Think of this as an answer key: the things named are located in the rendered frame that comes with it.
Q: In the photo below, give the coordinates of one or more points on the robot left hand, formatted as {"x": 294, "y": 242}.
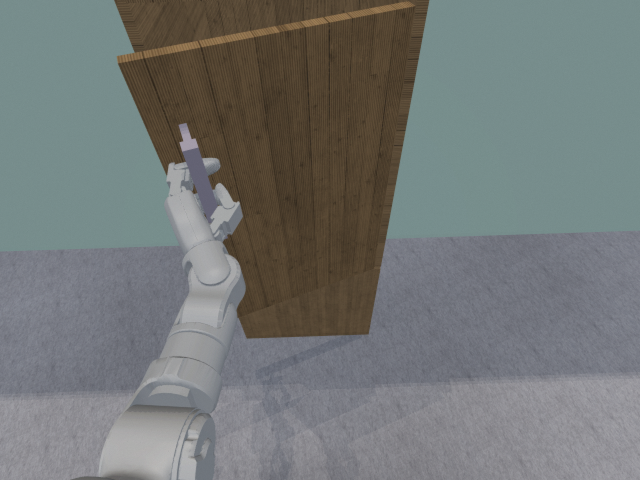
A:
{"x": 185, "y": 211}

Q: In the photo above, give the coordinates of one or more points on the handle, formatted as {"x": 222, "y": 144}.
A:
{"x": 198, "y": 172}

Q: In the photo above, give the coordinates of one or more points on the robot left forearm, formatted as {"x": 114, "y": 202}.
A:
{"x": 187, "y": 373}

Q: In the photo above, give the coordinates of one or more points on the robot left upper arm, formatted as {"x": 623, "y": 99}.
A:
{"x": 152, "y": 442}

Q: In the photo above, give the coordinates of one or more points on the cupboard door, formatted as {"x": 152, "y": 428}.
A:
{"x": 302, "y": 118}

